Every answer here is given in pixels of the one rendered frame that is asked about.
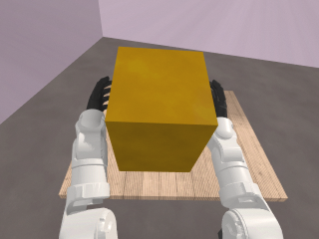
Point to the table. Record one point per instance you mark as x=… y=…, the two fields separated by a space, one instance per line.
x=201 y=183

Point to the robot right hand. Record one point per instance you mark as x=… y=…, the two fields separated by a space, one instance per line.
x=219 y=99

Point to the robot left upper arm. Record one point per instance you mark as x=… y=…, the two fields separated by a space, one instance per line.
x=98 y=223

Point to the robot left hand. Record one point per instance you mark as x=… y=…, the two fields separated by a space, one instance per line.
x=97 y=99

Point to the carton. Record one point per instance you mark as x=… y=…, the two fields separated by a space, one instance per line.
x=160 y=114

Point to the robot right upper arm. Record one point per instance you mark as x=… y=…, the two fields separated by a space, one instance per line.
x=250 y=223

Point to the right robot forearm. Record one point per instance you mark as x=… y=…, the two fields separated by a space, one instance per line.
x=237 y=190

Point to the left robot forearm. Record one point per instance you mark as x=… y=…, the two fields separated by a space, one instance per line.
x=89 y=176

